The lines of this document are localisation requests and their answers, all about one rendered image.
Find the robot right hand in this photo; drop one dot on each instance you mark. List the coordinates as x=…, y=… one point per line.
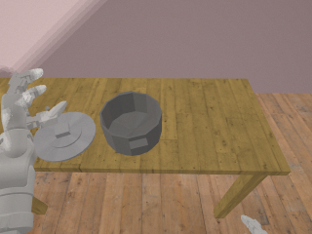
x=253, y=225

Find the pot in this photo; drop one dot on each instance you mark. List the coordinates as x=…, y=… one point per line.
x=131, y=123

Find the table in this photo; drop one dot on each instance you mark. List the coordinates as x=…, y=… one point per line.
x=210, y=126

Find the left robot forearm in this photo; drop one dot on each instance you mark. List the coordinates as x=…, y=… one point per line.
x=17, y=180

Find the robot left hand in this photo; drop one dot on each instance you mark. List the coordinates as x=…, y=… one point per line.
x=15, y=103

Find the knob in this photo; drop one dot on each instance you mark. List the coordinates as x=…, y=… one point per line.
x=62, y=130

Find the lid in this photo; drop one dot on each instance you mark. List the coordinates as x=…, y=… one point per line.
x=52, y=149

